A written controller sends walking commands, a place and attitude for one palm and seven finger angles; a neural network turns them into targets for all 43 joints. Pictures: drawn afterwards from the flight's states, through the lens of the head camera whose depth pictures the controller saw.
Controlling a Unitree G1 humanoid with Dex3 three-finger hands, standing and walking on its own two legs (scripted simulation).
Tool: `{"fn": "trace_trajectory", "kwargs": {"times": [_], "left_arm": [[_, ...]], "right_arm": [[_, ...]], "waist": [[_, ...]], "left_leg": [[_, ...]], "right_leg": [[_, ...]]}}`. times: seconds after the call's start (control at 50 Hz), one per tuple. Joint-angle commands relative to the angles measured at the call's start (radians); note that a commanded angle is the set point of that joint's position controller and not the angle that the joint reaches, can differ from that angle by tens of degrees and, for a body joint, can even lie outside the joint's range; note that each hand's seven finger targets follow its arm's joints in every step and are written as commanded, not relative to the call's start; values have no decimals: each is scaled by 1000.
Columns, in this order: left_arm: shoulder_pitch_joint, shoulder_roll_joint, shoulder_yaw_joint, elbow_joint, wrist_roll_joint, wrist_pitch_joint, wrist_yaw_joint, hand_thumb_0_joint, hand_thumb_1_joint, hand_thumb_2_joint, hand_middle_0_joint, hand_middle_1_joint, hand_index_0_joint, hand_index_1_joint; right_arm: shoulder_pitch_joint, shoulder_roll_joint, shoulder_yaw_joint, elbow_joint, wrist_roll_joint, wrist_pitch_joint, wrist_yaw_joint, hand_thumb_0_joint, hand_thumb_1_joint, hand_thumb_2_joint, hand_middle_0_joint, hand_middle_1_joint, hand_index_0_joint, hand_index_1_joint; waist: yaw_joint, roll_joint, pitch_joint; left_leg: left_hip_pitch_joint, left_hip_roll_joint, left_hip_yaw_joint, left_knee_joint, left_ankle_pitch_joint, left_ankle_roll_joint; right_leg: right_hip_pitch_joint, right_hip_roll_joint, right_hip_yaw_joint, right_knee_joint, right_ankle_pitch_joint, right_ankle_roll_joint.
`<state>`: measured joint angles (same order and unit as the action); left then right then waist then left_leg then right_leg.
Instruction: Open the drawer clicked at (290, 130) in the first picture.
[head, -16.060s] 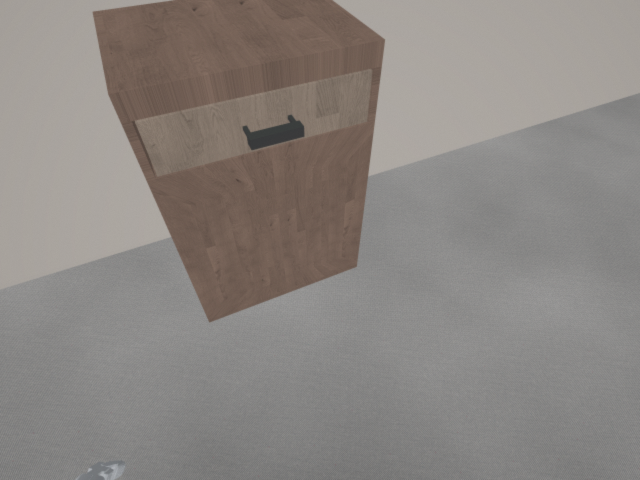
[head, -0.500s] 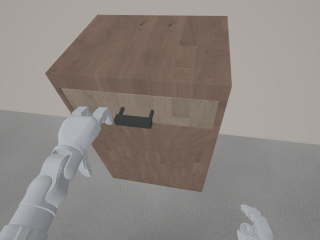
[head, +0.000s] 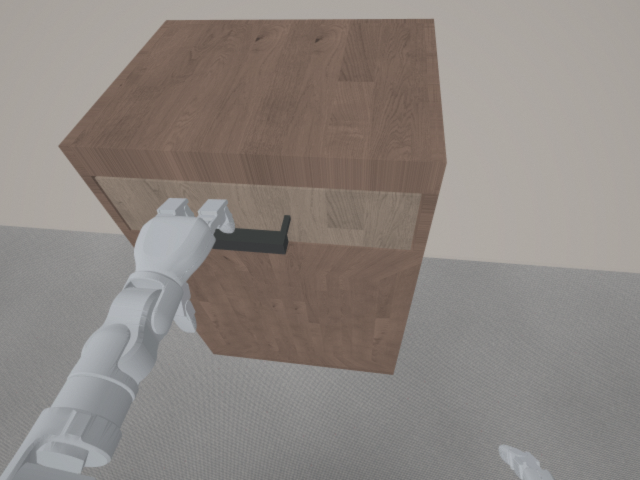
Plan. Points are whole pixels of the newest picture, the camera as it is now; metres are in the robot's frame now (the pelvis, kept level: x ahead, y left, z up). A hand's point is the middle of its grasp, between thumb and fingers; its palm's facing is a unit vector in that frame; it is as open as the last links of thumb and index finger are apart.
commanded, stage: move the hooked fingers above the handle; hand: left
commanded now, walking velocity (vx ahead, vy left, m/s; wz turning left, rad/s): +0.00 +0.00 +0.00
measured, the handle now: (252, 229) +0.49 +0.17 -0.03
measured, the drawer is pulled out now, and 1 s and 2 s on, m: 0.00 0.00 0.00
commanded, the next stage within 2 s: lower the fingers behind the handle in 1.48 s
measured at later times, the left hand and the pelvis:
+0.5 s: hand (228, 239) +0.42 +0.18 +0.03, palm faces -0.03 -0.02 -1.00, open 13.8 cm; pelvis +0.00 +0.00 -0.01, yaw +0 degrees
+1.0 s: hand (245, 227) +0.45 +0.16 +0.03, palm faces -0.04 -0.01 -1.00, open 13.7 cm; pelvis +0.00 +0.00 -0.01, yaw -1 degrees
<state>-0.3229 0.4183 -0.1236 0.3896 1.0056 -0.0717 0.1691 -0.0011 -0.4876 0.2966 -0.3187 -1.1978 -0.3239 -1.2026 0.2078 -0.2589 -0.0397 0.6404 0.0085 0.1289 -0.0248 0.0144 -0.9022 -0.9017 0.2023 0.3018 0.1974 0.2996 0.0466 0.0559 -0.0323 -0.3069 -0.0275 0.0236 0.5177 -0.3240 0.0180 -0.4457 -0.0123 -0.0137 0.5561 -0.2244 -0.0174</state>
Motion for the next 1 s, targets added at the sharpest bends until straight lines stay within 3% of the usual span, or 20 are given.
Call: {"fn": "trace_trajectory", "kwargs": {"times": [0.0,0.08,0.12,0.16,0.22,0.26,0.3,0.32,0.34,0.4,0.42,0.46,0.52,0.6,0.66,0.7,0.78,0.8,0.88,0.98], "left_arm": [[-422,186,99,-143,10,7,62,0,-500,300,-300,-1200,-300,-1200],[-456,157,74,-66,10,17,62,0,-500,300,-300,-1200,-300,-1200],[-458,183,101,-46,20,20,63,0,-500,300,-300,-1200,-300,-1200],[-496,132,54,-31,27,22,68,0,-500,300,-300,-1200,-300,-1200],[-541,138,59,25,32,27,77,0,-500,300,-300,-1200,-300,-1200],[-566,153,72,35,40,23,90,0,-500,300,-300,-1200,-300,-1200],[-616,139,55,47,44,22,103,0,-500,300,-300,-1200,-300,-1200],[-619,164,82,52,50,20,109,0,-500,300,-300,-1200,-300,-1200],[-612,145,67,65,51,21,112,0,-500,300,-300,-1200,-300,-1200],[-642,114,45,137,48,30,125,0,-500,300,-300,-1200,-300,-1200],[-658,136,63,151,54,32,127,0,-500,300,-300,-1200,-300,-1200],[-693,101,29,164,56,32,131,0,-500,300,-300,-1200,-300,-1200],[-751,82,13,205,60,33,136,0,-500,300,-300,-1200,-300,-1200],[-798,105,30,257,64,31,154,0,-500,300,-300,-1200,-300,-1200],[-788,147,71,283,69,28,170,0,-500,300,-300,-1200,-300,-1200],[-787,111,43,339,73,44,179,0,-500,300,-300,-1200,-300,-1200],[-835,129,46,372,82,71,188,0,-500,300,-300,-1200,-300,-1200],[-826,123,41,375,81,78,188,0,-500,300,-300,-1200,-300,-1200],[-812,151,63,379,79,82,180,0,-500,300,-300,-1200,-300,-1200],[-749,157,74,347,58,50,159,0,-500,300,-300,-1200,-300,-1200]], "right_arm": [[-33,-99,-39,-127,1,-37,-13,0,-900,-900,200,300,200,300],[-17,-102,-39,-120,1,-34,-11,0,-900,-900,200,300,200,300],[-15,-109,-41,-125,-1,-31,-12,0,-900,-900,200,300,200,300],[-6,-100,-40,-122,-2,-27,-8,0,-900,-900,200,300,200,300],[10,-107,-40,-118,-2,-23,-9,0,-900,-900,200,300,200,300],[20,-104,-44,-115,-5,-23,-10,0,-900,-900,200,300,200,300],[30,-102,-45,-107,-7,-23,-11,0,-900,-900,200,300,200,300],[35,-105,-47,-105,-8,-23,-10,0,-900,-900,200,300,200,300],[37,-102,-48,-105,-8,-21,-10,0,-900,-900,200,300,200,300],[50,-102,-49,-92,-8,-20,-10,0,-900,-900,200,300,200,300],[51,-107,-50,-88,-7,-20,-11,0,-900,-900,200,300,200,300],[60,-103,-54,-85,-9,-20,-9,0,-900,-900,200,300,200,300],[78,-107,-56,-72,-11,-19,-9,0,-900,-900,200,300,200,300],[98,-109,-58,-62,-14,-19,-13,0,-900,-900,200,300,200,300],[108,-109,-57,-61,-18,-18,-12,0,-900,-900,200,300,200,300],[112,-109,-57,-52,-18,-17,-10,0,-900,-900,200,300,200,300],[124,-117,-59,-43,-17,-16,-11,0,-900,-900,200,300,200,300],[121,-116,-57,-48,-16,-14,-10,0,-900,-900,200,300,200,300],[118,-117,-56,-49,-15,-10,-13,0,-900,-900,200,300,200,300],[100,-114,-51,-77,-13,-11,-20,0,-900,-900,200,300,200,300]], "waist": [[-16,-62,-342],[-28,-82,-319],[-18,-85,-344],[-28,-77,-343],[-38,-97,-337],[-32,-83,-369],[-43,-68,-389],[-39,-77,-398],[-37,-69,-409],[-53,-98,-385],[-57,-97,-390],[-62,-69,-402],[-82,-81,-413],[-90,-90,-423],[-74,-77,-472],[-94,-96,-432],[-108,-109,-434],[-100,-88,-434],[-94,-105,-449],[-75,-117,-439]], "left_leg": [[-18,-15,2,-42,310,5],[-32,-12,1,-36,302,5],[-40,-14,1,-32,314,6],[-35,-10,0,-26,329,2],[-51,-10,-3,-23,323,3],[-51,-11,1,-17,330,5],[-45,-12,3,-8,336,6],[-47,-11,-2,-6,356,4],[-46,-13,0,0,364,4],[-70,-13,5,1,338,8],[-70,-13,3,2,340,8],[-61,-12,7,9,349,8],[-62,-13,1,18,353,8],[-89,-15,6,25,330,14],[-105,-18,11,32,353,14],[-127,-16,15,36,341,14],[-143,-16,19,36,316,18],[-146,-18,23,32,303,17],[-150,-17,24,29,290,21],[-165,-18,31,15,259,24]], "right_leg": [[258,17,12,-21,220,-30],[230,18,5,-17,216,-29],[244,22,9,-10,229,-30],[222,20,1,0,234,-32],[210,23,-2,2,232,-32],[223,20,4,11,243,-32],[217,19,5,15,256,-32],[223,23,4,20,266,-34],[221,22,5,26,274,-33],[207,21,1,23,270,-30],[204,24,2,23,269,-31],[191,22,1,27,273,-32],[175,25,-2,30,279,-31],[179,23,4,35,282,-28],[212,22,10,49,318,-29],[185,24,5,46,316,-27],[180,25,9,43,301,-23],[185,23,10,39,289,-24],[207,22,14,36,282,-22],[243,17,24,24,272,-20]]}}
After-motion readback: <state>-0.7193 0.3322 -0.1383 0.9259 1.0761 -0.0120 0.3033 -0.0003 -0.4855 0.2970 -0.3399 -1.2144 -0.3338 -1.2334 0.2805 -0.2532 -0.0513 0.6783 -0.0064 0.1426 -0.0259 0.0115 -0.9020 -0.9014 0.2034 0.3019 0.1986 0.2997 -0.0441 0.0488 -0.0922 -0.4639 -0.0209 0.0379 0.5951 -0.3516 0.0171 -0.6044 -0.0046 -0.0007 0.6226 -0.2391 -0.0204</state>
